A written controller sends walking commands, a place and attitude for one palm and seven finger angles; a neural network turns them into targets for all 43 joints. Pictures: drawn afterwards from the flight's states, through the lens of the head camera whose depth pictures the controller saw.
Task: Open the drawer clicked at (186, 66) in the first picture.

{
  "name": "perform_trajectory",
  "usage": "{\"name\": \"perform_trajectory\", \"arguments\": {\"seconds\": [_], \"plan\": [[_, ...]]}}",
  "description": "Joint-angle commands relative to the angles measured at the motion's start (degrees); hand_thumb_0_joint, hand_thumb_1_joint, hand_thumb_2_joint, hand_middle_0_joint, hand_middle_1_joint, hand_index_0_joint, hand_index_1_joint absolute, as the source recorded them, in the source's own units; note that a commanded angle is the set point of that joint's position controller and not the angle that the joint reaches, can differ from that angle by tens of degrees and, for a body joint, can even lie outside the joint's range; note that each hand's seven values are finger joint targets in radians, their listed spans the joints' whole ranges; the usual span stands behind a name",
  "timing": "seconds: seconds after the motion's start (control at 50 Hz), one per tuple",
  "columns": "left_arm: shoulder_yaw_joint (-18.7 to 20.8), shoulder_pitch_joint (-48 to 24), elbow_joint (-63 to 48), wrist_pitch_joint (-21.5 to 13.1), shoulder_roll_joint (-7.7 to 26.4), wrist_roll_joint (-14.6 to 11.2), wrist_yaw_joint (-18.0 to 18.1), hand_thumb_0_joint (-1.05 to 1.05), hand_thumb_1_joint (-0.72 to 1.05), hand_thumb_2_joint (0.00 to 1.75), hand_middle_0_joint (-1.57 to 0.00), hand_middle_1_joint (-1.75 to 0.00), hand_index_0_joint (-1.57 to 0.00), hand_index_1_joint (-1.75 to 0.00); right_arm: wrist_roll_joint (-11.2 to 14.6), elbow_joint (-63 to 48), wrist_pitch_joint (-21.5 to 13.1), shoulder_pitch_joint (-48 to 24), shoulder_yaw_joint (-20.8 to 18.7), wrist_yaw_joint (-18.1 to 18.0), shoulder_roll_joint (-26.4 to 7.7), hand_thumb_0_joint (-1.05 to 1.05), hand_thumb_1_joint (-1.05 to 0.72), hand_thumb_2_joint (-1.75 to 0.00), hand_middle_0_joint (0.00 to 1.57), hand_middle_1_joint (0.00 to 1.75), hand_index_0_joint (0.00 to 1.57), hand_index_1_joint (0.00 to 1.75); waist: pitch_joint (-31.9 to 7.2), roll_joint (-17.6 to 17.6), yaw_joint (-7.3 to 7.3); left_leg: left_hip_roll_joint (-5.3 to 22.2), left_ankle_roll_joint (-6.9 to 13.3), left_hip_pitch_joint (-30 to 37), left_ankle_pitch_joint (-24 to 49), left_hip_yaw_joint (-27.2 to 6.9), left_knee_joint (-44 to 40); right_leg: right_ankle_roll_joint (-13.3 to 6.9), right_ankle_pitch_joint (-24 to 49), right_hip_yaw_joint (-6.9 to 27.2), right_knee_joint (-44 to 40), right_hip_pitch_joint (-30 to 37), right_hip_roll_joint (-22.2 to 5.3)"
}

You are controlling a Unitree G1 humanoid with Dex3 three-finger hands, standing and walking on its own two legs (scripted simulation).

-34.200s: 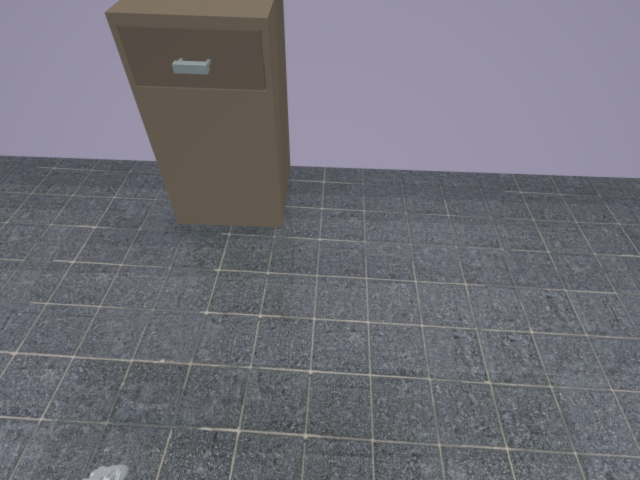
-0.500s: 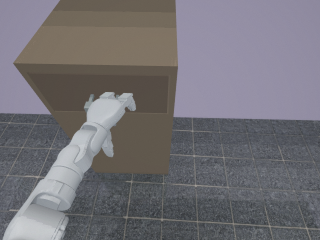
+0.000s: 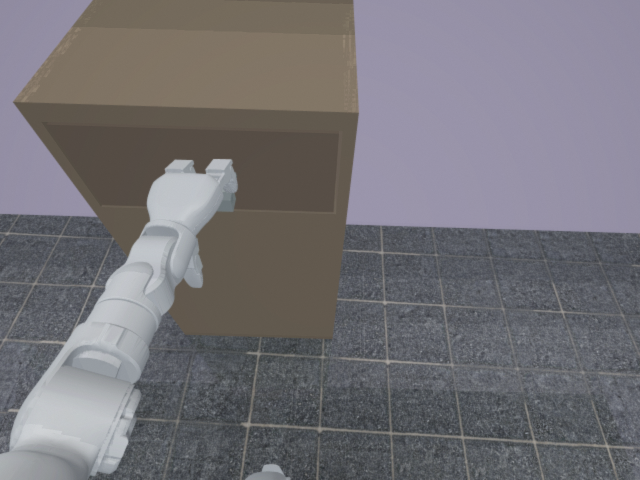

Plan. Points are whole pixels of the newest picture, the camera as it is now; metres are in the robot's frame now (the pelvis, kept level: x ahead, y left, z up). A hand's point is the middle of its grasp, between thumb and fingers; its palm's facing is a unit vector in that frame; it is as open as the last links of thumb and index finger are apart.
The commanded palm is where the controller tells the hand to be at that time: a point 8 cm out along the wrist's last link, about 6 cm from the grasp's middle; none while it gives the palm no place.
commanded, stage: lower the fingers behind the handle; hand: left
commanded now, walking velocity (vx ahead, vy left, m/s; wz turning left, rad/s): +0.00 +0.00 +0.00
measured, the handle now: (203, 187) +0.54 +0.19 +0.01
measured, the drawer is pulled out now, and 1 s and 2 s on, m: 0.00 0.00 0.00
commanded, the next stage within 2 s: lift the hand off the handle in 0.86 s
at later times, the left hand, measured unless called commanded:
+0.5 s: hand (201, 216) +0.46 +0.18 +0.03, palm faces -0.05 +0.01 -1.00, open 13.7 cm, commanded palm +0.43 +0.19 +0.04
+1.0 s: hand (202, 220) +0.46 +0.18 +0.02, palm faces +0.00 +0.00 -1.00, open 13.9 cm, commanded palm +0.43 +0.18 +0.04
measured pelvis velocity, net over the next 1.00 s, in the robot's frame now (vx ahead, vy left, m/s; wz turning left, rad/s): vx -0.02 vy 0.00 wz -0.03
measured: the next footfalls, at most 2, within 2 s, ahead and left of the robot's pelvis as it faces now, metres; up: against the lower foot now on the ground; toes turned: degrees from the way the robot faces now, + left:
none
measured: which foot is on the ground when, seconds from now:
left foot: down 0.00-1.00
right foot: down 0.00-1.00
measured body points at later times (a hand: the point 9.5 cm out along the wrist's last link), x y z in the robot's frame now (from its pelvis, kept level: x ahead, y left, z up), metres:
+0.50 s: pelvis -0.02 -0.01 -0.01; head +0.05 +0.00 +0.44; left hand +0.46 +0.17 +0.08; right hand -0.02 -0.27 -0.13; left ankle +0.01 +0.08 -0.69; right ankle -0.03 -0.10 -0.69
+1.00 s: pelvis -0.02 +0.00 -0.01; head +0.06 +0.00 +0.44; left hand +0.45 +0.17 +0.08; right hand +0.02 -0.26 -0.14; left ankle +0.01 +0.08 -0.69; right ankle -0.03 -0.10 -0.69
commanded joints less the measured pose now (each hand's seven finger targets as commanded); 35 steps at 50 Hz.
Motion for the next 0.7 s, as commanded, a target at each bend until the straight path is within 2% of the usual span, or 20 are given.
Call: {"name": "perform_trajectory", "arguments": {"seconds": [0.0, 0.04, 0.06, 0.08, 0.1, 0.16, 0.22, 0.28, 0.3, 0.32, 0.34, 0.36, 0.42, 0.44, 0.48, 0.52, 0.54, 0.6, 0.62, 0.68], "plan": [[7.0, -17.4, -4.3, 0.5, 8.1, 1.1, 9.1, 0.00, -0.50, 0.30, -0.30, -1.20, -0.30, -1.20, -0.4, -4.9, -0.9, 4.9, -2.3, 1.1, -7.1, 0.00, -0.90, -0.90, 0.20, 0.30, 0.20, 0.30, -19.9, -1.2, 0.10, 1.0, -1.1, 16.3, 22.2, -2.4, -1.0, -0.8, 18.9, 0.3, -2.2, -2.6, 0.7], [4.6, -21.8, -3.5, 4.3, 5.9, 3.3, 12.6, 0.00, -0.50, 0.30, -0.30, -1.20, -0.30, -1.20, -0.5, -4.3, -0.8, 5.1, -2.7, 1.8, -7.3, 0.00, -0.90, -0.90, 0.20, 0.30, 0.20, 0.30, -19.7, -0.8, -1.48, 1.2, -1.1, 16.1, 21.1, -2.1, -0.7, -0.6, 17.6, 0.0, -2.4, -4.7, 1.0], [4.9, -22.9, -1.9, 6.5, 6.8, 4.2, 13.9, 0.00, -0.50, 0.30, -0.30, -1.20, -0.30, -1.20, -0.3, -3.8, -0.6, 5.4, -2.8, 2.1, -7.6, 0.00, -0.90, -0.90, 0.20, 0.30, 0.20, 0.30, -19.5, -0.8, -1.68, 1.2, -1.2, 15.8, 20.1, -2.0, -1.0, -0.6, 16.6, 0.0, -2.8, -4.8, 1.0], [5.9, -23.7, 0.5, 8.9, 8.3, 4.4, 14.8, 0.00, -0.50, 0.30, -0.30, -1.20, -0.30, -1.20, -0.3, -3.6, -0.3, 5.5, -2.6, 2.1, -7.9, 0.00, -0.90, -0.90, 0.20, 0.30, 0.20, 0.30, -19.2, -2.9, -1.96, 1.0, -0.9, 14.3, 19.1, -2.0, -1.1, -0.5, 16.4, 0.1, -3.2, -3.7, 1.2], [5.1, -25.7, 1.6, 11.1, 8.8, 4.7, 15.3, 0.00, -0.50, 0.30, -0.30, -1.20, -0.30, -1.20, 0.0, -3.6, 0.1, 5.6, -2.5, 2.0, -8.1, 0.00, -0.90, -0.90, 0.20, 0.30, 0.20, 0.30, -19.4, -2.3, -2.66, 1.0, -0.9, 14.3, 17.2, -1.9, -1.7, -0.3, 15.2, 0.4, -3.8, -3.6, 1.1], [4.0, -29.6, 4.8, 16.7, 9.0, 3.0, 14.6, 0.00, -0.50, 0.30, -0.30, -1.20, -0.30, -1.20, 0.5, -3.3, 0.7, 5.7, -2.0, 1.5, -8.1, 0.00, -0.90, -0.90, 0.20, 0.30, 0.20, 0.30, -20.2, -2.3, -3.67, 0.7, -0.4, 14.8, 14.6, -1.0, -3.3, 0.2, 14.1, 0.6, -5.9, -0.8, 0.9], [4.6, -28.3, 10.4, 19.7, 11.6, 0.9, 11.2, 0.00, -0.50, 0.30, -0.30, -1.20, -0.30, -1.20, 0.8, -3.2, 1.3, 5.4, -0.9, 0.4, -8.3, 0.00, -0.90, -0.90, 0.20, 0.30, 0.20, 0.30, -19.1, -4.4, -4.01, 0.2, 0.2, 11.8, 11.8, -0.1, -4.3, 0.9, 14.6, 1.5, -7.6, 3.5, 0.4], [3.7, -26.8, 12.8, 18.8, 12.4, 0.9, 6.6, 0.00, -0.50, 0.30, -0.30, -1.20, -0.30, -1.20, 0.9, -4.0, 1.3, 5.5, 0.2, -0.6, -8.5, 0.00, -0.90, -0.90, 0.20, 0.30, 0.20, 0.30, -16.1, -5.8, -4.56, 0.0, 0.5, 8.4, 9.6, 0.0, -4.7, 1.1, 14.4, 2.0, -8.3, 4.9, -0.1], [2.7, -24.0, 14.0, 17.7, 11.3, 1.1, 5.2, 0.00, -0.50, 0.30, -0.30, -1.20, -0.30, -1.20, 0.9, -4.4, 1.0, 5.7, 0.3, -0.9, -8.3, 0.00, -0.90, -0.90, 0.20, 0.30, 0.20, 0.30, -14.2, -5.1, -4.43, 0.0, 0.6, 7.6, 8.7, 0.3, -4.6, 1.1, 13.7, 2.1, -8.3, 4.2, -0.1], [3.6, -20.9, 14.9, 16.5, 12.4, 1.2, 4.1, 0.00, -0.50, 0.30, -0.30, -1.20, -0.30, -1.20, 1.0, -4.6, 0.8, 5.7, 0.6, -1.0, -8.6, 0.00, -0.90, -0.90, 0.20, 0.30, 0.20, 0.30, -11.9, -5.6, -3.79, 0.1, 0.5, 6.6, 7.9, 0.2, -4.6, 1.0, 12.6, 2.0, -8.3, 3.2, -0.1], [2.3, -21.1, 13.5, 14.8, 11.0, 1.0, 2.9, 0.00, -0.50, 0.30, -0.30, -1.20, -0.30, -1.20, 0.9, -5.2, 0.5, 5.8, 0.7, -1.1, -8.5, 0.00, -0.90, -0.90, 0.20, 0.30, 0.20, 0.30, -11.8, -4.9, -4.14, 0.1, 0.6, 6.0, 7.3, 0.4, -4.3, 1.0, 12.2, 2.3, -8.3, 2.8, -0.2], [2.8, -19.4, 14.0, 13.3, 11.7, 1.1, 2.0, 0.00, -0.50, 0.30, -0.30, -1.20, -0.30, -1.20, 0.9, -5.4, 0.1, 6.0, 0.7, -1.3, -8.5, 0.00, -0.90, -0.90, 0.20, 0.30, 0.20, 0.30, -10.6, -5.9, -4.08, 0.2, 0.7, 5.1, 6.5, 0.4, -3.9, 1.0, 11.4, 2.5, -8.2, 2.2, -0.2], [2.5, -15.5, 12.4, 8.9, 10.6, 1.2, 0.6, 0.00, -0.50, 0.30, -0.30, -1.20, -0.30, -1.20, 0.9, -6.4, -0.8, 6.6, 0.5, -1.3, -8.5, 0.00, -0.90, -0.90, 0.20, 0.30, 0.20, 0.30, -10.2, -5.2, -3.13, 0.2, 0.6, 3.6, 5.9, 0.5, -2.5, 0.7, 10.8, 2.9, -6.9, 0.3, -0.2], [3.1, -14.1, 12.4, 8.0, 11.3, 1.3, 0.7, 0.00, -0.50, 0.30, -0.30, -1.20, -0.30, -1.20, 0.9, -6.6, -1.0, 6.9, 0.4, -1.2, -8.5, 0.00, -0.90, -0.90, 0.20, 0.30, 0.20, 0.30, -10.0, -6.2, -2.89, 0.2, 0.6, 2.8, 5.9, 0.4, -2.0, 0.7, 10.7, 3.0, -6.6, -0.1, -0.2], [2.5, -16.0, 9.1, 6.3, 9.8, 0.9, 1.2, 0.00, -0.50, 0.30, -0.30, -1.20, -0.30, -1.20, 0.9, -6.5, -1.5, 7.6, -0.2, -0.9, -8.2, 0.00, -0.90, -0.90, 0.20, 0.30, 0.20, 0.30, -11.1, -4.2, -2.99, 0.4, 0.5, 3.5, 6.3, 0.3, -1.3, 0.5, 10.3, 2.7, -5.7, -1.6, -0.1], [5.1, -14.4, 7.6, 5.7, 12.5, 1.0, 2.7, 0.00, -0.50, 0.30, -0.30, -1.20, -0.30, -1.20, 0.9, -6.5, -1.6, 8.3, -0.5, -0.7, -8.5, 0.00, -0.90, -0.90, 0.20, 0.30, 0.20, 0.30, -13.3, -4.5, -1.94, 0.5, 0.5, 4.1, 6.9, 0.4, -0.8, 0.5, 10.4, 3.0, -5.2, -1.5, 0.0], [4.0, -14.9, 6.3, 5.7, 11.0, 0.8, 3.4, 0.00, -0.50, 0.30, -0.30, -1.20, -0.30, -1.20, 1.0, -6.6, -1.7, 8.3, -0.6, -0.5, -8.3, 0.00, -0.90, -0.90, 0.20, 0.30, 0.20, 0.30, -14.5, -4.0, -1.96, 0.5, 0.4, 4.7, 7.4, 0.3, -0.8, 0.5, 10.7, 2.9, -5.0, -1.7, 0.1], [4.4, -17.4, 4.9, 6.7, 11.2, 1.3, 5.7, 0.00, -0.50, 0.30, -0.30, -1.20, -0.30, -1.20, 1.1, -5.7, -1.7, 9.2, -1.1, 0.1, -8.3, 0.00, -0.90, -0.90, 0.20, 0.30, 0.20, 0.30, -15.8, -1.7, -2.04, 0.6, 0.2, 6.6, 8.7, 0.0, -0.7, 0.3, 10.8, 2.4, -4.5, -3.0, 0.5], [3.5, -18.3, 5.5, 7.6, 10.0, 1.5, 6.5, 0.00, -0.50, 0.30, -0.30, -1.20, -0.30, -1.20, 1.2, -5.3, -1.6, 9.0, -1.2, 0.2, -8.4, 0.00, -0.90, -0.90, 0.20, 0.30, 0.20, 0.30, -15.1, -2.7, -2.90, 0.8, 0.3, 7.0, 8.1, -0.3, -0.8, 0.4, 9.7, 2.1, -4.7, -4.3, 0.6], [5.1, -21.6, 4.6, 9.7, 12.4, 2.1, 8.5, 0.00, -0.50, 0.30, -0.30, -1.20, -0.30, -1.20, 1.1, -4.6, -1.4, 9.0, -1.4, 0.5, -8.6, 0.00, -0.90, -0.90, 0.20, 0.30, 0.20, 0.30, -16.9, -1.9, -2.76, 0.8, 0.2, 8.3, 9.9, -0.6, -1.1, 0.2, 10.7, 1.8, -4.8, -3.5, 0.8]]}}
